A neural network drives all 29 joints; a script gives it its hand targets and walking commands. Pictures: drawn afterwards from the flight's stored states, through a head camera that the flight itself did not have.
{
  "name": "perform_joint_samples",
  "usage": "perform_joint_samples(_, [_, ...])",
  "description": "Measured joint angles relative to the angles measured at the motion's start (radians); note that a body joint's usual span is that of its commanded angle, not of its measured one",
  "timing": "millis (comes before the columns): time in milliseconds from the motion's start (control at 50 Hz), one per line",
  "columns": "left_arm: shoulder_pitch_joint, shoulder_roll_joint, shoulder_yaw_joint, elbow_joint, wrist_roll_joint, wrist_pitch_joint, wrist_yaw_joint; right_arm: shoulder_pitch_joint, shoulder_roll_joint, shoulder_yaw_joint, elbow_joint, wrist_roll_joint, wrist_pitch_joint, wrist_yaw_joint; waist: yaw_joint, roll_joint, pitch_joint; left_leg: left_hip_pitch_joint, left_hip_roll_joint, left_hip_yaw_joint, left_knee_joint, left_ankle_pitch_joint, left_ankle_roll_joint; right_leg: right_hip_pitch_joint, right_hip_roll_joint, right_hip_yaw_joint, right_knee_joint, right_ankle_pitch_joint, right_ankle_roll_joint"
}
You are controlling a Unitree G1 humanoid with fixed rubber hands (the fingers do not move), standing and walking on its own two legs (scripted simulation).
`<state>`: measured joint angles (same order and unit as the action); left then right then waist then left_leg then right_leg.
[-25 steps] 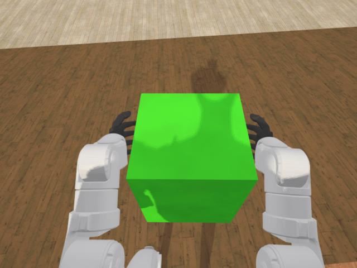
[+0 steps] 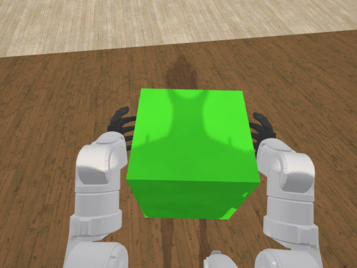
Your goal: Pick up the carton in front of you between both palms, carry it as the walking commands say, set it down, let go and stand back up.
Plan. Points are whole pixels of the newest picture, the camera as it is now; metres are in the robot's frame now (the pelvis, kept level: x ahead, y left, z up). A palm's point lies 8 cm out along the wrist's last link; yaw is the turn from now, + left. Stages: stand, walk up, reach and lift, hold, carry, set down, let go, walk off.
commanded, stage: carry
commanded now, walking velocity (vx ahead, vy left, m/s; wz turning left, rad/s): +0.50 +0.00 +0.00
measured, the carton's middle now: (189, 160) +0.36 -0.02 +0.02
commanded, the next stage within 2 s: none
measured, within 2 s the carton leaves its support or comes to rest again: neither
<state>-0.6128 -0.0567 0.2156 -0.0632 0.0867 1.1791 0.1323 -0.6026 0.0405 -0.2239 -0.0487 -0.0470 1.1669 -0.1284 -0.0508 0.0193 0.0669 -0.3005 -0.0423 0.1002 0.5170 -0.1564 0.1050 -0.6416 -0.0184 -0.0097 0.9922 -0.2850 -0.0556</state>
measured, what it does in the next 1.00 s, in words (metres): goes down: right foot 0.05 m lower, then left foot 0.06 m lower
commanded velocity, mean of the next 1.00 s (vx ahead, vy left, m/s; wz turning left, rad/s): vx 0.50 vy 0.00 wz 0.00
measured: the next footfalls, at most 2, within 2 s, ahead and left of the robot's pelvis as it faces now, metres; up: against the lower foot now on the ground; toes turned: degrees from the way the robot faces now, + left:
right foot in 0.22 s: +0.32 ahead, -0.05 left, -0.05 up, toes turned +0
left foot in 0.70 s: +0.63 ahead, +0.04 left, -0.11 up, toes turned +2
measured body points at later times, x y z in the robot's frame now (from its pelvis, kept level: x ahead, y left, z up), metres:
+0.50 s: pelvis +0.33 -0.03 -0.06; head +0.39 -0.03 +0.38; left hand +0.67 +0.16 +0.00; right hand +0.70 -0.14 +0.00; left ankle +0.38 +0.13 -0.73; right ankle +0.28 -0.05 -0.79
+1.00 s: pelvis +0.63 +0.02 -0.12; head +0.67 +0.03 +0.33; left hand +1.01 +0.15 -0.03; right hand +0.99 -0.15 -0.03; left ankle +0.60 +0.04 -0.84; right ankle +0.70 -0.14 -0.79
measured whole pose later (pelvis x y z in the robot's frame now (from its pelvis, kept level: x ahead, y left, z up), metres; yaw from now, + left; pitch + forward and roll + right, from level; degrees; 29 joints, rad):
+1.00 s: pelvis +0.63 +0.02 -0.12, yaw +0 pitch +5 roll -2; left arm -0.59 -0.05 0.23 0.04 0.09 1.18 0.13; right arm -0.60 0.02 -0.18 0.08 -0.02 1.17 -0.13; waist -0.09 0.02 -0.01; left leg -0.32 -0.08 0.10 0.56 -0.17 0.13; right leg -0.69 -0.03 0.01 0.99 -0.24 -0.05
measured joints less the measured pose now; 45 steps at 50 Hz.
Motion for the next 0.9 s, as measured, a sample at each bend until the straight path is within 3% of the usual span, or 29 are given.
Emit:
perform_joint_samples(140, [0.015,-0.001,0.02,-0.021,0.002,0.003,0.0,-0.02,0.007,0.007,0.029,-0.001,-0.011,0.0,-0.019,-0.028,-0.06,0.161,-0.034,-0.021,0.024,-0.174,-0.018,0.045,0.038,-0.075,-0.465,0.402,-0.016])
perform_joint_samples(200, [0.004,-0.001,0.015,0.039,0.011,0.003,-0.002,-0.02,-0.012,0.013,0.078,0.002,-0.007,0.003,-0.014,-0.044,-0.1,0.2,-0.051,0.001,0.197,-0.293,-0.028,0.164,0.061,-0.114,-0.603,0.539,-0.036])
perform_joint_samples(220, [-0.005,-0.001,0.011,0.067,0.016,0.001,-0.003,-0.024,-0.025,0.016,0.099,0.006,-0.005,0.006,-0.004,-0.047,-0.117,0.184,-0.048,0.018,0.314,-0.284,-0.032,0.2,0.06,-0.117,-0.59,0.515,-0.059])
perform_joint_samples(260, [-0.021,0.001,0.004,0.127,0.027,-0.016,-0.005,-0.045,-0.05,0.021,0.161,0.014,-0.014,0.011,0.034,-0.001,-0.118,0.081,-0.031,-0.033,0.596,-0.368,-0.05,0.174,0.098,-0.125,-0.445,0.314,-0.118])
perform_joint_samples(320, [-0.004,0.02,-0.003,0.189,0.009,-0.008,-0.007,-0.025,-0.04,0.036,0.209,-0.002,-0.004,0.011,0.077,-0.022,-0.103,-0.09,-0.022,-0.084,0.803,-0.372,-0.046,0.184,0.104,-0.121,-0.364,0.215,-0.132])
perform_joint_samples(420, [0.035,0.04,-0.02,0.177,-0.039,-0.018,-0.001,0.016,-0.008,0.038,0.16,-0.035,0.009,0.007,0.111,-0.039,-0.054,-0.29,0.054,-0.116,0.623,-0.244,-0.068,0.262,0.102,-0.117,-0.391,0.145,-0.135])
perform_joint_samples(500, [0.042,0.031,-0.021,0.152,-0.048,-0.055,0.002,0.049,0.008,0.024,0.098,-0.042,-0.019,0.005,0.127,-0.041,-0.038,-0.38,0.081,-0.115,0.456,-0.072,-0.072,0.325,0.104,-0.101,-0.419,0.094,-0.128])
perform_joint_samples(600, [0.047,0.02,-0.032,0.109,-0.055,-0.082,0.003,0.084,0.014,0.019,0.013,-0.041,-0.035,0.004,0.137,-0.021,-0.049,-0.356,0.05,-0.072,0.162,0.176,-0.062,0.424,0.117,-0.072,-0.418,-0.008,-0.113])
perform_joint_samples(660, [0.031,0.026,-0.039,0.085,-0.064,-0.079,0.004,0.079,0.012,0.018,-0.028,-0.041,-0.026,0.003,0.145,-0.007,-0.074,-0.276,0.008,-0.028,-0.022,0.329,-0.035,0.472,0.13,-0.066,-0.333,-0.119,-0.103])
perform_joint_samples(700, [0.018,0.043,-0.034,0.082,-0.073,-0.067,0.004,0.053,0.014,0.023,-0.018,-0.048,-0.018,0.002,0.136,0.011,-0.097,-0.181,-0.003,0.003,-0.121,0.419,-0.019,0.475,0.137,-0.091,-0.178,-0.155,-0.084])
perform_joint_samples(720, [0.002,0.059,-0.032,0.09,-0.079,-0.06,0.002,0.036,0.019,0.026,-0.004,-0.056,-0.017,0.002,0.119,-0.003,-0.11,-0.153,-0.014,0.011,-0.104,0.338,-0.009,0.452,0.122,-0.101,-0.062,-0.132,-0.063])
perform_joint_samples(760, [-0.032,0.082,-0.023,0.128,-0.088,-0.053,-0.001,-0.002,0.015,0.031,0.042,-0.064,-0.018,0.001,0.074,-0.046,-0.108,-0.19,-0.054,0.029,0.032,0.183,0.015,0.338,0.107,-0.036,0.242,-0.229,-0.011])
perform_joint_samples(800, [-0.029,0.078,-0.021,0.154,-0.08,-0.031,-0.003,-0.012,0.001,0.033,0.08,-0.038,0.008,0.01,0.033,-0.026,-0.109,-0.19,-0.058,0.026,0.094,0.125,0.027,0.23,0.103,-0.003,0.4,-0.24,-0.007])
perform_joint_samples(840, [-0.022,0.057,-0.02,0.159,-0.058,-0.004,0.003,-0.001,-0.013,0.04,0.092,-0.016,0.033,0.001,0.007,-0.008,-0.104,-0.162,-0.057,0.02,0.104,0.086,0.032,0.144,0.076,0.015,0.382,-0.208,-0.008])
perform_joint_samples(900, [-0.008,0.03,-0.004,0.147,-0.025,0.017,0.003,0.006,-0.025,0.042,0.112,0.01,0.037,-0.002,-0.017,0.003,-0.093,-0.111,-0.05,0.015,0.086,0.045,0.029,0.048,0.027,0.026,0.223,-0.153,0.003])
